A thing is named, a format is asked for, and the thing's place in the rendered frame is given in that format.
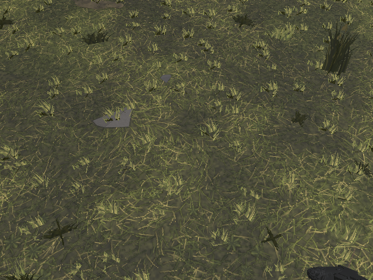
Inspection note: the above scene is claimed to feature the right robot hand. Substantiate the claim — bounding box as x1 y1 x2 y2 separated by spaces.
307 265 368 280

